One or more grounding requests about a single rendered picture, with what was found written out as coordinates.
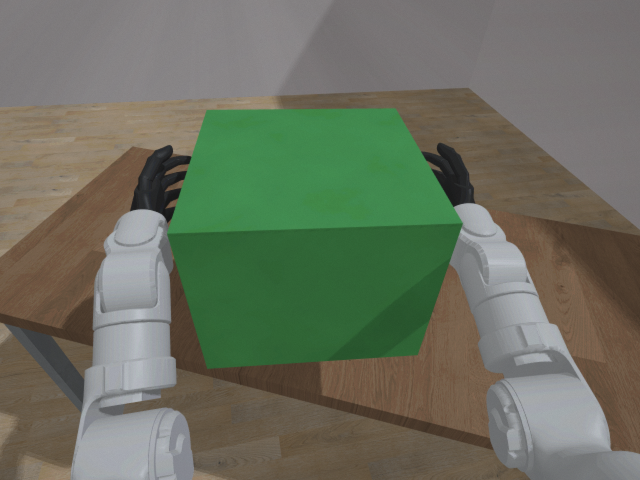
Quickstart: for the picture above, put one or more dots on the robot left forearm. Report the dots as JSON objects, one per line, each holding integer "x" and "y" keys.
{"x": 131, "y": 315}

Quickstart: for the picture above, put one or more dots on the right robot upper arm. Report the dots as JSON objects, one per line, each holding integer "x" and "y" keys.
{"x": 550, "y": 427}

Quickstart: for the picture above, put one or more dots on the left robot hand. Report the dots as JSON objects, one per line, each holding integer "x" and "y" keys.
{"x": 150, "y": 192}

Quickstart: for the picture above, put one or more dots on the carton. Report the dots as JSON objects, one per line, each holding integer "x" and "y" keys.
{"x": 308, "y": 235}

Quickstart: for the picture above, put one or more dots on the left robot upper arm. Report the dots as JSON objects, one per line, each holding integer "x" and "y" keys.
{"x": 146, "y": 445}

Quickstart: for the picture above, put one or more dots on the robot right forearm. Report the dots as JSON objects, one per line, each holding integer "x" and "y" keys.
{"x": 516, "y": 336}

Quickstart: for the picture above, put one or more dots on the right robot hand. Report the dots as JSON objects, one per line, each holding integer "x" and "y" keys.
{"x": 455, "y": 178}

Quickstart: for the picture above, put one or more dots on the table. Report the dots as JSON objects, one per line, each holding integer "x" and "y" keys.
{"x": 587, "y": 279}

